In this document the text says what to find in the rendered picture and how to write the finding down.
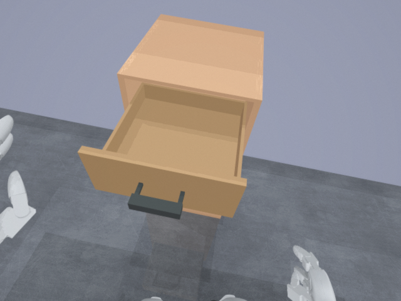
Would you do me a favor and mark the cabinet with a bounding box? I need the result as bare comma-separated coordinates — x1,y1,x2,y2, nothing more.
117,14,264,219

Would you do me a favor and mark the handle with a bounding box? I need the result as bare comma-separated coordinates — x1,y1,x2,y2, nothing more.
128,182,185,219

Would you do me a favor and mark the robot left hand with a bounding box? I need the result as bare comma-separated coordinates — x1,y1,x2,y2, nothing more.
0,115,36,244

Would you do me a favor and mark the robot right hand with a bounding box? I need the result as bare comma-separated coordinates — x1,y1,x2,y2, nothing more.
287,245,336,301

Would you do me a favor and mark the drawer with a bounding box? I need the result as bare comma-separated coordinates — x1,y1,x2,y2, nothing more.
78,82,247,218

